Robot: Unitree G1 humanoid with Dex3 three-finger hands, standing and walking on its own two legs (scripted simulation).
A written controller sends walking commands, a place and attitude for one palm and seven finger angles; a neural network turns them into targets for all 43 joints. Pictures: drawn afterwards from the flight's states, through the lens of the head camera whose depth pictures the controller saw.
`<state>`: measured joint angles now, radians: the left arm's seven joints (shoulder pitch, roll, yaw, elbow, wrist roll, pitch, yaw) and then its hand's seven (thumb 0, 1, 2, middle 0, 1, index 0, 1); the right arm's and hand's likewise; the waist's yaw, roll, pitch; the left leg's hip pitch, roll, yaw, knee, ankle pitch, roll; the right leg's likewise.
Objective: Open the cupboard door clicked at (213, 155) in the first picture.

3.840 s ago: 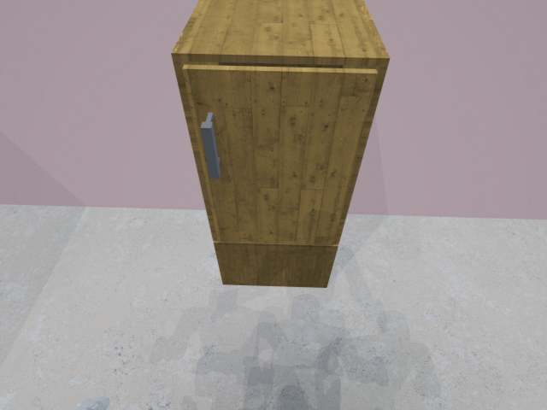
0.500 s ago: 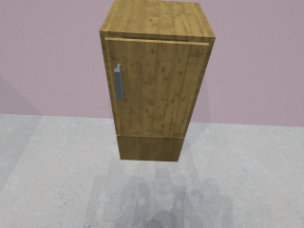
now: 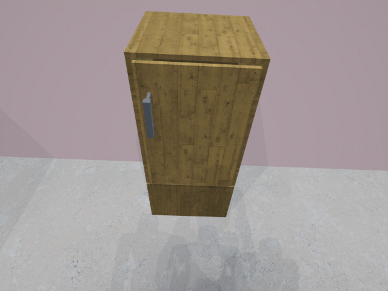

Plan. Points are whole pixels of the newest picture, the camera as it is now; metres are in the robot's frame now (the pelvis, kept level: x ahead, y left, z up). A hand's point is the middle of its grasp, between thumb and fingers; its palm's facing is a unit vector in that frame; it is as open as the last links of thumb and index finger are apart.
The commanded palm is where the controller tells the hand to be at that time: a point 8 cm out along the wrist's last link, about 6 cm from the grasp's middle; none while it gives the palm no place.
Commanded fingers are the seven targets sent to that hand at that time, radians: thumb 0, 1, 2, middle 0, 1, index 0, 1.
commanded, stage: shuffle to correct the standing spot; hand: left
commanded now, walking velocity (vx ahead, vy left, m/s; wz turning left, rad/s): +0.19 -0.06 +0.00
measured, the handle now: (149, 115) +0.64 +0.19 -0.01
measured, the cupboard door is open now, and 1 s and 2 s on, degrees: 0 0 0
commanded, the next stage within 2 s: come to a stop and stand still in 0.28 s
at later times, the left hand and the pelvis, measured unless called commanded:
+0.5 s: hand out of the picture +0.04 +0.14 -0.19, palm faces +0.01 -0.99 -0.13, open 7.4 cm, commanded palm none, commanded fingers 0.00 0.90 0.90 -0.20 -0.30 -0.20 -0.30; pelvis +0.09 -0.01 -0.01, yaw -3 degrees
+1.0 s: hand out of the picture +0.16 +0.16 -0.17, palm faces +0.05 -0.98 -0.20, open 7.2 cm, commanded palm none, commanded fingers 0.00 0.90 0.90 -0.20 -0.30 -0.20 -0.30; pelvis +0.10 -0.02 +0.00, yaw +0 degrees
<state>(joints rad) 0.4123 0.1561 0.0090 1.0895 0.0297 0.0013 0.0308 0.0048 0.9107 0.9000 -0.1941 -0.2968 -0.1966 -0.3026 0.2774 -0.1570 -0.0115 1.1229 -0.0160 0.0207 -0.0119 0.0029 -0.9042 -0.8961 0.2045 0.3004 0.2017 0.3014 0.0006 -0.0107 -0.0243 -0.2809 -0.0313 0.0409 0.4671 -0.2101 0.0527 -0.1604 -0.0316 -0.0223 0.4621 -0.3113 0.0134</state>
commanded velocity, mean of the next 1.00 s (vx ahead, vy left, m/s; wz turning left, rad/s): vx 0.03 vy -0.02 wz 0.00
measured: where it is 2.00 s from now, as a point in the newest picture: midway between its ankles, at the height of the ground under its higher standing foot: outside the picture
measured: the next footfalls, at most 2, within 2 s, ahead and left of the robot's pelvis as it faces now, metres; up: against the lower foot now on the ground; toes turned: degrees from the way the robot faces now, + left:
right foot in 0.62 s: +0.18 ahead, -0.16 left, +0.00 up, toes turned -5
